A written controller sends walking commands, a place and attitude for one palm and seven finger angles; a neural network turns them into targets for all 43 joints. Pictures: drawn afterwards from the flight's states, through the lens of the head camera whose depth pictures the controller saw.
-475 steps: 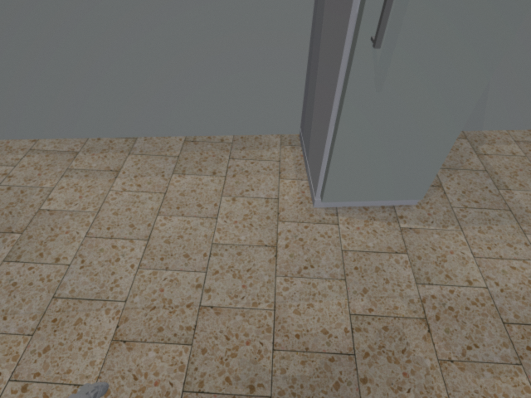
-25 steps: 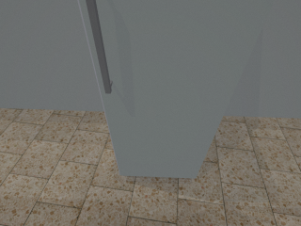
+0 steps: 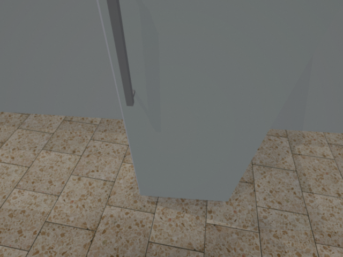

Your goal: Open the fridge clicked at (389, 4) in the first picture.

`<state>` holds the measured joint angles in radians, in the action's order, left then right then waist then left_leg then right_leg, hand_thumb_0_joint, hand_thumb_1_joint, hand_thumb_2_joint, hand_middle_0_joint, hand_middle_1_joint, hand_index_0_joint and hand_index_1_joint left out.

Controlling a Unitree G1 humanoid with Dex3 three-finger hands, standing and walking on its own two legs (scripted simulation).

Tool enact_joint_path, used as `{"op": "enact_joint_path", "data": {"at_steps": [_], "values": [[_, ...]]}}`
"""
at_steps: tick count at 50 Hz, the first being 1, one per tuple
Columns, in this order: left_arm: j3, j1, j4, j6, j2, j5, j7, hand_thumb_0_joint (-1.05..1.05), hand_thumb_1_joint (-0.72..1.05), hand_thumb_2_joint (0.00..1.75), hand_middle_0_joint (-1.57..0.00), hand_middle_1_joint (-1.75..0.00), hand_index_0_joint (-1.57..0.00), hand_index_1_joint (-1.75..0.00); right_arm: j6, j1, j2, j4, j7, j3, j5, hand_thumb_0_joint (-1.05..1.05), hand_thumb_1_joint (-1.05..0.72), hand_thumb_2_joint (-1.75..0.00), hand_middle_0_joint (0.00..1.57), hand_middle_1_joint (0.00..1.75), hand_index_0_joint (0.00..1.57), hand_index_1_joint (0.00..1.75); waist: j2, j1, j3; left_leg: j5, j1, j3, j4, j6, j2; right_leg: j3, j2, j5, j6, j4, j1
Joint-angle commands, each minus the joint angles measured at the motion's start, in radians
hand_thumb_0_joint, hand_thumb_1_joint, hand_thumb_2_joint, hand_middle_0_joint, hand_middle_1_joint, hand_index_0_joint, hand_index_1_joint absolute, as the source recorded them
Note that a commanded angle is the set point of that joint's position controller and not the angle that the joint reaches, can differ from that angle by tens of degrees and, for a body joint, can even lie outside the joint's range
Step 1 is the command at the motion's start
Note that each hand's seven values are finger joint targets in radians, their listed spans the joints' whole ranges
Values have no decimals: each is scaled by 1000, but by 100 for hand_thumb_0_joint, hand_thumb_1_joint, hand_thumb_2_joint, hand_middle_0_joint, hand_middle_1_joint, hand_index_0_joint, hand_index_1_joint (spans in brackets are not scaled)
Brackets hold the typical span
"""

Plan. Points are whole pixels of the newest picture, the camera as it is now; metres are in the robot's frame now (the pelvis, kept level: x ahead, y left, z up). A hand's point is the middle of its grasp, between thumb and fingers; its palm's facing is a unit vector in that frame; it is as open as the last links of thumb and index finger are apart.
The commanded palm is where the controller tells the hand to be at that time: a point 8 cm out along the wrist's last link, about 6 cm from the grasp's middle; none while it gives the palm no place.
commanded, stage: come to a stop and stand still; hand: left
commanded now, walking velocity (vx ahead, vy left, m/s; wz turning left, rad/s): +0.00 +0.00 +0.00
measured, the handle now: (122, 39) +0.51 +0.15 +0.25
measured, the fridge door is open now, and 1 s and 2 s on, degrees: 0 0 0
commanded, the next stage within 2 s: look again from close up in 0.12 s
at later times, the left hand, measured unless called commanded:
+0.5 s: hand out of the picture +0.03 +0.20 -0.18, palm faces +0.02 -0.97 -0.24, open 7.4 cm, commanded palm none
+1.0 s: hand out of the picture +0.02 +0.20 -0.18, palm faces +0.00 -0.98 -0.22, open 7.4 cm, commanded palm none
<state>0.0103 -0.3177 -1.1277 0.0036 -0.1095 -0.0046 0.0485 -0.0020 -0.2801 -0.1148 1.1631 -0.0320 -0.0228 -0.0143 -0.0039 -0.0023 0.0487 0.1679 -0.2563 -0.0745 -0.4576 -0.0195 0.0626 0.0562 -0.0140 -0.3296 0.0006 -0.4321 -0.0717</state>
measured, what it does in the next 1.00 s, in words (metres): stands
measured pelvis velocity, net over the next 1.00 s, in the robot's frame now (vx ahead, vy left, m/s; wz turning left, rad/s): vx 0.01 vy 0.01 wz -0.01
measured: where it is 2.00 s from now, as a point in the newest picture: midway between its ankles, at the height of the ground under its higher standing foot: outside the picture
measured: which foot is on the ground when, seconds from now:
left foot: down 0.00-1.00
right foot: down 0.00-1.00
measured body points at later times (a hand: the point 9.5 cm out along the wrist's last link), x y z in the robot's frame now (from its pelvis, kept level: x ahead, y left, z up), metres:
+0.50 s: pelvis +0.01 +0.02 -0.01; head +0.02 +0.01 +0.44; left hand +0.03 +0.25 -0.16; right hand +0.04 -0.21 -0.17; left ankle +0.05 +0.13 -0.74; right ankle -0.06 -0.11 -0.74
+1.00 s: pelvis +0.01 +0.01 +0.00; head +0.03 +0.02 +0.44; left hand +0.02 +0.25 -0.16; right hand +0.05 -0.23 -0.16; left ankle +0.05 +0.13 -0.74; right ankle -0.06 -0.11 -0.74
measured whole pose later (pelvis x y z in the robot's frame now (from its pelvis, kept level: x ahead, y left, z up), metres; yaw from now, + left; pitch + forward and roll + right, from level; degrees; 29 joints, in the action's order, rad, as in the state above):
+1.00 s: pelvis +0.01 +0.01 +0.00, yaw -1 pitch -1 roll +0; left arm -0.01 -0.29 -1.07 0.00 -0.20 -0.01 0.03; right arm 0.01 -0.22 -0.19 1.07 -0.01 0.00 -0.02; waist -0.02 -0.01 0.03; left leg 0.22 -0.29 -0.09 -0.52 0.00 0.04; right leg 0.04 -0.04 -0.38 -0.02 -0.49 -0.11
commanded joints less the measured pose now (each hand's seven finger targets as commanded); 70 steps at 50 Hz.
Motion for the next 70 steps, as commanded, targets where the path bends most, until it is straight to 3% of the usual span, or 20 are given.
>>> {"op": "enact_joint_path", "data": {"at_steps": [1,10,11,12,13,14,15,16,19,22,24,25,29,36,39,45,67,68,69,70], "values": [[11,-91,9,-12,-85,-6,0,0,90,90,-20,-30,-20,-30,15,-64,-82,-24,-6,-9,8,0,-90,-90,20,30,20,30,6,3,38,-165,111,76,61,30,64,-63,-91,182,12,106,-147],[8,-89,12,-16,-109,-7,-1,0,90,90,-20,-30,-20,-30,16,-33,-109,-40,-4,-9,8,0,-90,-90,20,30,20,30,5,1,21,-188,136,73,63,29,61,-63,-100,221,9,122,-120],[0,-140,7,-46,-135,-28,30,0,90,90,-20,-30,-20,-30,33,63,-146,-122,9,-1,9,0,-90,-90,20,30,20,30,-24,-28,52,-223,51,51,-167,16,55,-156,-146,592,-3,139,-178],[8,-58,65,-56,-172,-24,23,0,90,90,-20,-30,-20,-30,23,-13,-96,-143,19,-1,4,0,-90,-90,20,30,20,30,-25,49,3,39,9,55,-121,26,23,-124,-170,472,34,85,-135],[4,-24,84,-54,-167,-17,14,0,90,90,-20,-30,-20,-30,15,-19,-103,-131,19,-4,1,0,-90,-90,20,30,20,30,34,43,14,60,16,47,-86,30,18,-112,-145,296,51,70,-163],[3,-11,91,-53,-162,-16,11,0,90,90,-20,-30,-20,-30,17,-46,-119,-132,23,-2,0,0,-90,-90,20,30,20,30,39,52,-5,-2,7,62,-74,33,29,-89,-103,165,55,50,-167],[7,-30,95,-57,-149,-15,10,0,90,90,-20,-30,-20,-30,29,-56,-122,-136,23,0,-6,0,-90,-90,20,30,20,30,110,35,-53,-138,31,76,-75,43,35,-62,-92,239,54,3,-133],[8,-51,94,-52,-155,-12,8,0,90,90,-20,-30,-20,-30,32,-58,-137,-145,20,0,-3,0,-90,-90,20,30,20,30,113,29,-100,-212,58,86,-77,53,50,-52,-77,227,49,-29,-111],[0,-64,90,-37,-135,-10,5,0,90,90,-20,-30,-20,-30,29,-36,-155,-165,11,-2,0,0,-90,-90,20,30,20,30,23,13,-57,-177,28,99,-61,66,62,-49,-64,136,39,-21,-141],[3,-42,101,-29,-148,-13,2,0,90,90,-20,-30,-20,-30,26,-29,-156,-172,11,-1,-1,0,-90,-90,20,30,20,30,-16,12,2,-119,-3,91,-36,62,50,-50,-68,115,34,-19,-166],[2,-37,106,-21,-154,-12,0,0,90,90,-20,-30,-20,-30,23,-20,-163,-172,13,-1,0,0,-90,-90,20,30,20,30,-11,7,44,-43,-26,99,-4,63,47,-49,-65,33,29,-6,-190],[2,-39,107,-23,-158,-14,-1,0,90,90,-20,-30,-20,-30,24,-12,-157,-172,13,0,-2,0,-90,-90,20,30,20,30,-4,1,48,-59,-28,93,-3,63,44,-51,-69,58,29,-2,-183],[4,-31,115,-16,-178,-13,-4,0,90,90,-20,-30,-20,-30,23,-9,-174,-172,15,-2,-2,0,-90,-90,20,30,20,30,13,2,34,-7,-11,99,27,63,47,-50,-68,8,25,0,-191],[9,-25,117,-22,-210,-12,-8,0,90,90,-20,-30,-20,-30,31,4,-189,-165,12,-3,1,0,-90,-90,20,30,20,30,6,-3,-44,-136,50,78,2,61,48,-60,-87,143,22,2,-145],[6,-24,111,-19,-208,-11,-10,0,90,90,-20,-30,-20,-30,29,14,-187,-160,12,-3,2,0,-90,-90,20,30,20,30,13,-3,-30,-113,57,75,11,59,51,-65,-88,127,21,15,-163],[8,-28,97,-25,-222,-15,-10,0,90,90,-20,-30,-20,-30,30,27,-192,-144,9,-4,5,0,-90,-90,20,30,20,30,-11,-4,-31,-158,68,64,-6,56,51,-69,-96,221,22,27,-142],[13,1,72,-27,-251,-14,-18,0,90,90,-20,-30,-20,-30,28,79,-229,-119,10,-7,5,0,-90,-90,20,30,20,30,4,-7,-11,-122,78,73,37,50,58,-77,-105,182,25,74,-142],[-4,-74,64,-38,-175,-25,27,0,90,90,-20,-30,-20,-30,31,106,-200,-184,14,-2,8,0,-90,-90,20,30,20,30,-1,-14,51,-203,28,45,-175,26,55,-168,-143,511,-3,106,-203],[189,672,1591,-256,-466,164,21,0,88,89,-20,-32,-20,-32,169,46,-333,-479,-32,-34,57,0,-90,-90,20,30,20,30,162,104,-441,-302,318,36,-38,57,-53,-9,-43,536,30,-39,-133],[252,446,1505,-236,-540,95,55,0,85,88,-20,-33,-20,-33,239,118,-230,-450,-79,12,56,0,-90,-90,20,30,20,30,298,20,-358,-358,410,16,-21,48,-13,1,-16,352,28,-76,-205]]}}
